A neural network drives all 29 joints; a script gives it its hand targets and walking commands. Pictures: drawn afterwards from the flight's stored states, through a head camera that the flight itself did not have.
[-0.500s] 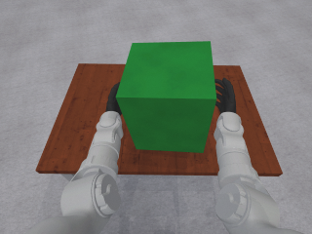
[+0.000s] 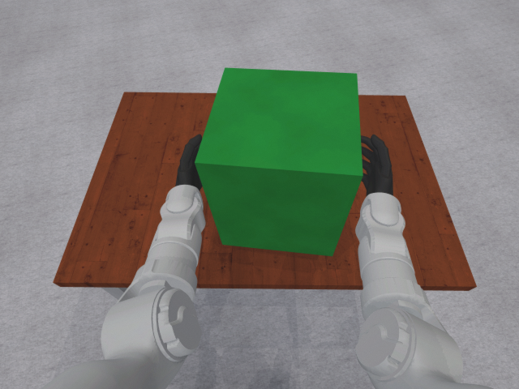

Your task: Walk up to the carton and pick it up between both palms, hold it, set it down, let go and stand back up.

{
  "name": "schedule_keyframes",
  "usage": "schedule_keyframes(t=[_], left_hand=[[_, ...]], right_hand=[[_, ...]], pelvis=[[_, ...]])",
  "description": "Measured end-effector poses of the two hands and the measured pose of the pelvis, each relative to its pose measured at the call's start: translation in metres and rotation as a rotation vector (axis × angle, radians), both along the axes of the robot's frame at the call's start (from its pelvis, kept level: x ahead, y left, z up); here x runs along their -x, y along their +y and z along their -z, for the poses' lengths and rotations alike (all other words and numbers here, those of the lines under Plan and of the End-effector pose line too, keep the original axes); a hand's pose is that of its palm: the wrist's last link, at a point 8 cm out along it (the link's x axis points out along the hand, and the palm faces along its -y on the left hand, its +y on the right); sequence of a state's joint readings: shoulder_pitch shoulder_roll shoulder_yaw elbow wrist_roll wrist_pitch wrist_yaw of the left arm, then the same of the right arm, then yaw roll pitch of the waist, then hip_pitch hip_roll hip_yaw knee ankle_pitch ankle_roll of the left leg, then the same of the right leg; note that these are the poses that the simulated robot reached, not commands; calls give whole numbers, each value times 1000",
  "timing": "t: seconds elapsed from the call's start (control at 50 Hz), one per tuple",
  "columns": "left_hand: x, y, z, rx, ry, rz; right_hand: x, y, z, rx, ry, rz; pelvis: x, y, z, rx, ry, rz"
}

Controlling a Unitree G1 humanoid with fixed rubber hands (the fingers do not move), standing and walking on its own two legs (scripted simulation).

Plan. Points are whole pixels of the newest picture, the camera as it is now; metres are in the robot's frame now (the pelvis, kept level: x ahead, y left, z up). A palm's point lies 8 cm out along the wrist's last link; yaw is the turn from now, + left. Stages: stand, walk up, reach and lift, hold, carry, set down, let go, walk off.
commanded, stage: set down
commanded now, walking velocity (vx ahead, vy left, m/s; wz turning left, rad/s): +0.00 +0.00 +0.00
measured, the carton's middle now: (282, 168) +0.46 -0.02 +0.03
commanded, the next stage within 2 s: none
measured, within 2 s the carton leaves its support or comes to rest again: neither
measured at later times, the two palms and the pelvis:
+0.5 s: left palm (195, 188) +0.42 +0.13 +0.01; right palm (372, 193) +0.40 -0.17 +0.03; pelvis +0.01 +0.00 +0.00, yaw +0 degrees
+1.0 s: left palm (201, 187) +0.44 +0.13 -0.01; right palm (368, 197) +0.41 -0.17 +0.00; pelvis +0.02 +0.00 +0.00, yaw +0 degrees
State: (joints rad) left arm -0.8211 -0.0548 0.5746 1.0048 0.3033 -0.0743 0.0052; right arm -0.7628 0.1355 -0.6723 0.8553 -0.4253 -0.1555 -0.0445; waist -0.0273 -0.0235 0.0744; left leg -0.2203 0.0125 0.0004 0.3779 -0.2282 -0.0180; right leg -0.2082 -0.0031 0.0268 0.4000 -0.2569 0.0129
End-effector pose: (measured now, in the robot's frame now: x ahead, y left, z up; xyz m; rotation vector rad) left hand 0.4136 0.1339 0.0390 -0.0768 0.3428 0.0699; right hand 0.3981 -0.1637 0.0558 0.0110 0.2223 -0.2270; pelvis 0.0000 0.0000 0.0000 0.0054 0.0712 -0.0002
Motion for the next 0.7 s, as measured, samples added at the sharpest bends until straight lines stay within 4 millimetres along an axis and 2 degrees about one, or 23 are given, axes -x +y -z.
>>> schedule_keyframes(t=[0.32,0.7], left_hand=[[-9,-4,10,-8,-12,2],[-16,-5,39,-11,11,-3]], right_hand=[[-4,-3,14,7,1,12],[-12,-3,41,15,30,23]], pelvis=[[-7,0,1,0,64,2],[-16,0,2,-1,157,4]])
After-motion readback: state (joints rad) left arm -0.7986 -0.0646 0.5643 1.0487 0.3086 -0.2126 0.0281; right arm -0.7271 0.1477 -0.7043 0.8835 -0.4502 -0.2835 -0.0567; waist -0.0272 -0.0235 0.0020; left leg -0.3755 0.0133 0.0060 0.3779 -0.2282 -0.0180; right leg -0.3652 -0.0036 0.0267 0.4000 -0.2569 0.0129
